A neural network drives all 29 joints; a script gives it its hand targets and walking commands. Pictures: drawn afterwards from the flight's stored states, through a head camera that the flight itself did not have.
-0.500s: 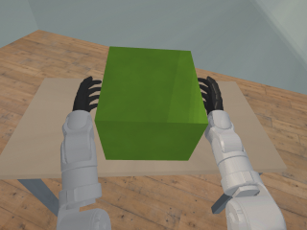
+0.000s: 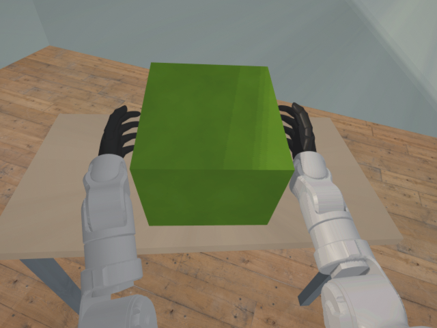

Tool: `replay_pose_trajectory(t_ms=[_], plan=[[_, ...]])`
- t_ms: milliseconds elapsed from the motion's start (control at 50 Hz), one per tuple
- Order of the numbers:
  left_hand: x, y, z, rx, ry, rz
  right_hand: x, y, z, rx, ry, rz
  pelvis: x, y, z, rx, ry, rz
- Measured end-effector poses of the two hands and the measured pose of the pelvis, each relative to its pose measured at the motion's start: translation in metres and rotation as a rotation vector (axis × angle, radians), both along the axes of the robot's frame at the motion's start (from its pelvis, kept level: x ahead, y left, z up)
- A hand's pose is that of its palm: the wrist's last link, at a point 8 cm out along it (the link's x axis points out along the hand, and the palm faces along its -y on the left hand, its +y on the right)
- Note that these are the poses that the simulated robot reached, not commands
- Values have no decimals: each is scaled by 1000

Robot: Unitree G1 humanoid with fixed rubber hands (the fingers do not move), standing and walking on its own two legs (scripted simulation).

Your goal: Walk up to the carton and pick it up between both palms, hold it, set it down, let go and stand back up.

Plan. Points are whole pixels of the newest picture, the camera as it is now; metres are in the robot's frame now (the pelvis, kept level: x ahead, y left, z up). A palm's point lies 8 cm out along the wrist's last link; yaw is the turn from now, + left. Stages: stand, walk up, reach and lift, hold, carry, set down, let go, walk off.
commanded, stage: reach and lift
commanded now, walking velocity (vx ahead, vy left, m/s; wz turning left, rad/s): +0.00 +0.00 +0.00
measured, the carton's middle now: (209, 144) +0.42 +0.00 +0.12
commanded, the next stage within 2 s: hold in 0.16 s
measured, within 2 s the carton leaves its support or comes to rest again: neither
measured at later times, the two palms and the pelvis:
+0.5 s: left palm (108, 150) +0.34 +0.17 +0.18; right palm (306, 140) +0.35 -0.16 +0.18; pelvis +0.00 +0.00 +0.00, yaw +0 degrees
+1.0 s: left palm (109, 146) +0.35 +0.17 +0.18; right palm (307, 138) +0.36 -0.16 +0.19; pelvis +0.00 +0.00 +0.00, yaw +0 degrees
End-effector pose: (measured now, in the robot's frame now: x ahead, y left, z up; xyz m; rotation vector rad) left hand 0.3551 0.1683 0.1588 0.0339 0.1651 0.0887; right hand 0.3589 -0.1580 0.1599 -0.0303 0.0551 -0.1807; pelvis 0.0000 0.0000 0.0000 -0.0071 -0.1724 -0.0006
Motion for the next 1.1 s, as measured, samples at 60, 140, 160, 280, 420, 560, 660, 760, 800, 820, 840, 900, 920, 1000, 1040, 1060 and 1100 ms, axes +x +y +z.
replay_pose_trajectory(t_ms=[60, 140, 160, 280, 420, 560, 660, 760, 800, 820, 840, 900, 920, 1000, 1040, 1060, 1100], plan=[[0, 0, 3, 4, -4, -1, 0, 0, 2, 2, -5, -1, -1, 1, 0, 0, 2, 0], [2, -1, 6, 6, -4, -3, 1, -1, 4, 3, -6, -4, -2, 2, 0, 1, 5, -2], [2, -2, 7, 6, -4, -4, 1, -2, 5, 3, -6, -4, -2, 2, 0, 1, 5, -3], [3, -4, 10, 3, -8, -5, 1, -4, 9, 2, -13, -4, -3, 2, 0, 0, 3, -6], [-5, -1, 16, -4, -23, 8, -3, -1, 19, 4, -32, 10, -2, 0, 0, -2, -14, -7], [-15, 5, 22, -13, -17, 30, -6, 5, 27, 10, -28, 27, -7, -1, -1, 1, -24, -3], [-16, 6, 24, -2, 1, 35, -5, 7, 26, 25, -10, 31, -11, -2, 0, 2, -10, 2], [-13, 3, 26, 13, 4, 27, -5, 4, 24, 40, -8, 25, -11, -1, 0, 2, -1, 4], [-12, 2, 26, 13, 6, 24, -4, 2, 24, 39, -7, 21, -10, -1, 0, 2, 0, 3], [-11, 1, 26, 13, 6, 22, -4, 1, 24, 38, -7, 20, -10, -1, 0, 2, 0, 2], [-10, 0, 26, 12, 5, 21, -4, 1, 24, 36, -8, 19, -9, -1, 0, 2, -1, 2], [-9, -1, 26, 9, 0, 19, -4, -1, 25, 31, -13, 18, -7, -1, 0, 1, -4, -1], [-9, -1, 26, 8, -1, 19, -4, -1, 25, 30, -14, 18, -6, -2, 0, 1, -5, -1], [-10, 0, 26, 3, -5, 22, -3, 0, 27, 27, -19, 21, -3, -2, 0, 1, -11, -1], [-11, 1, 25, 2, -6, 24, -3, 1, 27, 27, -19, 24, -2, -3, 0, 1, -13, 0], [-11, 1, 25, 2, -5, 25, -3, 1, 27, 28, -18, 25, -2, -3, 0, 1, -13, 0], [-12, 2, 24, 2, -5, 27, -3, 2, 27, 30, -18, 27, -1, -3, 0, 1, -14, 2]])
